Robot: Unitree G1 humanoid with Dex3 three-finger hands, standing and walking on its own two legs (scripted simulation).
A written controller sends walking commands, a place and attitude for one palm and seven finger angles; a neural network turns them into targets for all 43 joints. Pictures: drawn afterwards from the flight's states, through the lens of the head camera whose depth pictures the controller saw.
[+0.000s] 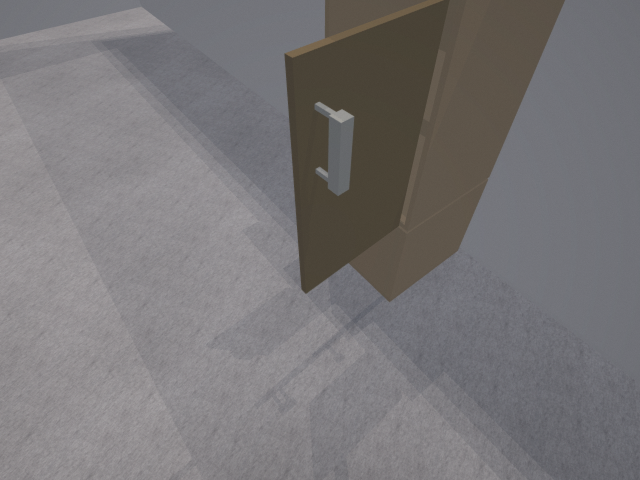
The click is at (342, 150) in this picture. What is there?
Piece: cupboard door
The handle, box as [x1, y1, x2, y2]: [314, 102, 353, 195]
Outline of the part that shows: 317,102 314,104 315,109 329,118 328,171 326,172 320,167 315,169 316,173 328,182 328,188 338,195 348,189 353,116 342,109 336,112 320,102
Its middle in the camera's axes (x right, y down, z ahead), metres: +0.01 -0.15 +0.64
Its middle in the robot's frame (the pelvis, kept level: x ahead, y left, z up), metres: +0.60 +0.02 +0.08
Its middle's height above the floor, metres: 0.86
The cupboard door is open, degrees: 93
